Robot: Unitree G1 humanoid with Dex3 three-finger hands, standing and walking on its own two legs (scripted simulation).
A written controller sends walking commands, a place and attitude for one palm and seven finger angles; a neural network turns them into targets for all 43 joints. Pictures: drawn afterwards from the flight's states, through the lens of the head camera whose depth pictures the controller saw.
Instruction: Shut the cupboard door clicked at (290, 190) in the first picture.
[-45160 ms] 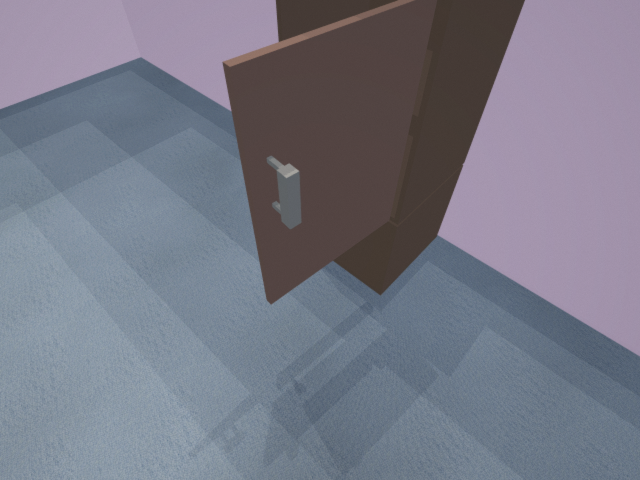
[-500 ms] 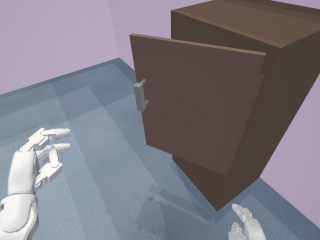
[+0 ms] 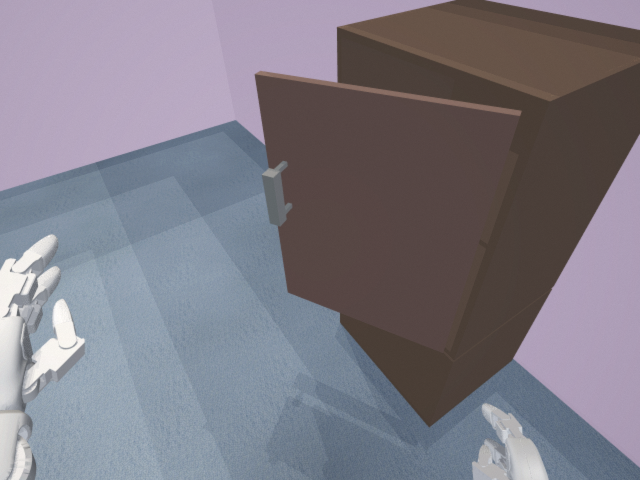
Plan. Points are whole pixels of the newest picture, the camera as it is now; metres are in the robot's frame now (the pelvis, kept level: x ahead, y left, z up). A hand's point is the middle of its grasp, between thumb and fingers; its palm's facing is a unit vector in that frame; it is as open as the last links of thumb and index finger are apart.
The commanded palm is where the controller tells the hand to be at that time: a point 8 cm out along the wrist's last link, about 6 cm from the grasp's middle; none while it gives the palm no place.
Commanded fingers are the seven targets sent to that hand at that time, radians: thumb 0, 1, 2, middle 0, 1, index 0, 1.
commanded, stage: step back with the hand held close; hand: left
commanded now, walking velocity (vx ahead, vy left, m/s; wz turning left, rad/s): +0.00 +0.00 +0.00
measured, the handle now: (280, 192) +0.64 +0.17 +0.02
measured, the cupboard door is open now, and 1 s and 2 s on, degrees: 29 29 29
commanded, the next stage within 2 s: stop stepping back and stand still in 1.54 s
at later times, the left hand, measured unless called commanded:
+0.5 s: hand (64, 344) +0.19 +0.28 +0.15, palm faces +0.37 -0.79 -0.50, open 7.4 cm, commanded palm +0.13 +0.32 +0.17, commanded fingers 0.00 0.90 0.90 -0.20 -0.30 -0.20 -0.30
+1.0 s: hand out of the picture +0.10 +0.30 +0.16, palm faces +0.49 -0.75 -0.43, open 7.4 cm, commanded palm +0.04 +0.33 +0.17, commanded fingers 0.00 0.90 0.90 -0.20 -0.30 -0.20 -0.30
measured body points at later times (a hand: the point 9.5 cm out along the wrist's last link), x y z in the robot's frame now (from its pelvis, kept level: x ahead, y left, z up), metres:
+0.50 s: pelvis -0.01 +0.02 -0.01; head -0.01 +0.00 +0.44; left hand +0.16 +0.32 +0.18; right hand +0.16 -0.23 -0.09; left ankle +0.02 +0.11 -0.74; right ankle -0.03 -0.11 -0.74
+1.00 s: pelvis -0.09 +0.03 -0.02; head -0.09 +0.04 +0.43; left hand +0.07 +0.34 +0.18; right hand +0.08 -0.21 -0.10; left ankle +0.01 +0.11 -0.74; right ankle -0.03 -0.11 -0.74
